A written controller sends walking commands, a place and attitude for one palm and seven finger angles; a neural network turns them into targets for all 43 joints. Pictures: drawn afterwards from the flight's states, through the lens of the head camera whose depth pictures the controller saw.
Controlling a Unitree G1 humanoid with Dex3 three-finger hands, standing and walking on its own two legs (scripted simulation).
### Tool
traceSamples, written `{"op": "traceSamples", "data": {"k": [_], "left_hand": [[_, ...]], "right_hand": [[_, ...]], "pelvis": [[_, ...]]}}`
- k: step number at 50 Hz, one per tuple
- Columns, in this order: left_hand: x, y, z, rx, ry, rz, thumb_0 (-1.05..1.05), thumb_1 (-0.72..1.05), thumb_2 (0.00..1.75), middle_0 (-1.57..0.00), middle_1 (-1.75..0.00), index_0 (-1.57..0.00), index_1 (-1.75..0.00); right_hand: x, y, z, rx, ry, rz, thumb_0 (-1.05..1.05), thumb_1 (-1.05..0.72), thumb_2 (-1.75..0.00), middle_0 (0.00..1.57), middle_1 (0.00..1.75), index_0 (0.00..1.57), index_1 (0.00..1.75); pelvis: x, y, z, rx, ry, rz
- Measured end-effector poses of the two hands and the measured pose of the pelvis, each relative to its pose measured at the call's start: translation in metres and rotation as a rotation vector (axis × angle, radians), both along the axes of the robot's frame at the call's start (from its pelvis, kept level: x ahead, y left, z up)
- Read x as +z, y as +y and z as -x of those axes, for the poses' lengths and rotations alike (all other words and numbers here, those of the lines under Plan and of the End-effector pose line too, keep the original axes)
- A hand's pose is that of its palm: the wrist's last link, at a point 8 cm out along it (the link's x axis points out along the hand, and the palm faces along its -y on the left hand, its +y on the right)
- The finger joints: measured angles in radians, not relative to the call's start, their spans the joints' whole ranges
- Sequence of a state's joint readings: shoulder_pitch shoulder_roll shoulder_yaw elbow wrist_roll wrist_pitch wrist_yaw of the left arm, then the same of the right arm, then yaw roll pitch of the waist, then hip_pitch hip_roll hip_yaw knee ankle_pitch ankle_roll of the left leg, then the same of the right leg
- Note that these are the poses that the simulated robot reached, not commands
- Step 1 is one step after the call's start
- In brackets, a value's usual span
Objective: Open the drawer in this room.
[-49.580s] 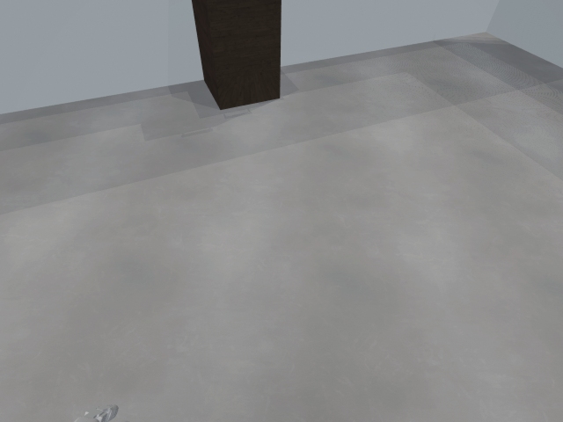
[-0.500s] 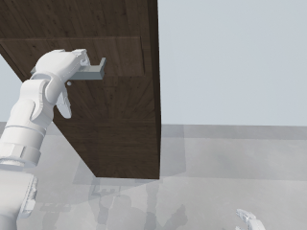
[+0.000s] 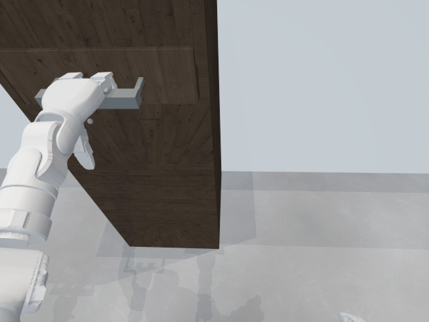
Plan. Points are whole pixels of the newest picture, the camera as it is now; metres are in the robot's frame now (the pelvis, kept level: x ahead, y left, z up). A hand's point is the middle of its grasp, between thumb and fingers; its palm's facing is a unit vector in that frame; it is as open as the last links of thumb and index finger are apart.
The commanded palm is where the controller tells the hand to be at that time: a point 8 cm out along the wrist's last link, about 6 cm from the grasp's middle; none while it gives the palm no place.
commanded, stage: lower the fingers behind the handle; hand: left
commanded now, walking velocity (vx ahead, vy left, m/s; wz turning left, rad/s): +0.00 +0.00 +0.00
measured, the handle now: (94, 90) +0.49 +0.26 +0.18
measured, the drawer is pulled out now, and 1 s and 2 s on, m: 0.00 0.00 0.07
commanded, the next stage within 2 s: close the thumb around the handle in 0.40 s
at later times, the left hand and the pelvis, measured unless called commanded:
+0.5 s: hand (92, 119) +0.43 +0.25 +0.15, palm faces +0.00 -0.01 -1.00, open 13.8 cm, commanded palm +0.41 +0.25 +0.21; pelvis +0.00 +0.00 +0.00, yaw +0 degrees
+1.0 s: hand (93, 118) +0.43 +0.24 +0.16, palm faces +0.00 -0.01 -1.00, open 7.4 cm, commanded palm +0.41 +0.25 +0.21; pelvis +0.00 +0.00 +0.00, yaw +0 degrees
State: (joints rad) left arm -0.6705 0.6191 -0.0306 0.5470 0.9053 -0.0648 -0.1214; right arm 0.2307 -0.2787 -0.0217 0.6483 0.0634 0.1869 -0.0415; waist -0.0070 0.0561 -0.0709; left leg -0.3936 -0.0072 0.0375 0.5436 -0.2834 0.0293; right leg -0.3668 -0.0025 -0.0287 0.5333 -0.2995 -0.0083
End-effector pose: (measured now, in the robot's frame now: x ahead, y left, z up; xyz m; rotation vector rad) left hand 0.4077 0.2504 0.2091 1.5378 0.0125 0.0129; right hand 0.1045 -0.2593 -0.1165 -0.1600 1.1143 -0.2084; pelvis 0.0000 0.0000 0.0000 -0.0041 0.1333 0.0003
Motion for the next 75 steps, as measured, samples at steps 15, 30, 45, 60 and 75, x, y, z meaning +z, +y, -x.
{"op": "traceSamples", "data": {"k": [15,30,45,60,75], "left_hand": [[-0.001,-0.004,-0.001,0.015,-0.014,-0.019,0.0,-0.49,0.3,-0.29,-1.19,-0.32,-1.2],[0.0,-0.007,-0.001,-0.008,-0.008,-0.015,0.0,-0.45,0.31,-0.3,-1.2,-0.32,-1.2],[0.001,-0.007,-0.004,0.016,-0.005,-0.023,0.0,0.16,0.58,-0.34,-1.27,-0.37,-1.27],[0.0,-0.007,-0.004,0.008,-0.011,-0.02,0.0,0.65,0.79,-0.34,-1.33,-0.37,-1.33],[-0.002,-0.007,-0.002,0.012,-0.021,-0.011,0.01,0.67,0.79,-0.31,-1.34,-0.35,-1.34]], "right_hand": [[-0.002,0.006,-0.004,0.009,-0.016,-0.013,0.01,-0.91,-0.9,0.2,0.3,0.2,0.3],[-0.001,0.0,-0.002,-0.001,-0.017,-0.004,0.0,-0.91,-0.9,0.2,0.3,0.2,0.3],[-0.001,-0.002,-0.003,-0.003,-0.024,-0.002,0.0,-0.91,-0.9,0.2,0.3,0.2,0.3],[-0.001,-0.003,-0.002,-0.006,-0.016,0.0,0.01,-0.91,-0.9,0.2,0.3,0.2,0.3],[0.001,0.002,-0.011,-0.007,-0.044,-0.017,0.01,-0.91,-0.9,0.2,0.3,0.2,0.3]], "pelvis": [[-0.001,0.0,0.002,0.004,0.003,0.0],[-0.001,-0.002,0.001,-0.001,-0.001,-0.001],[-0.001,-0.004,0.002,-0.001,0.0,-0.002],[-0.001,-0.004,-0.001,-0.003,0.0,-0.002],[0.0,-0.001,-0.004,-0.013,0.0,-0.002]]}}
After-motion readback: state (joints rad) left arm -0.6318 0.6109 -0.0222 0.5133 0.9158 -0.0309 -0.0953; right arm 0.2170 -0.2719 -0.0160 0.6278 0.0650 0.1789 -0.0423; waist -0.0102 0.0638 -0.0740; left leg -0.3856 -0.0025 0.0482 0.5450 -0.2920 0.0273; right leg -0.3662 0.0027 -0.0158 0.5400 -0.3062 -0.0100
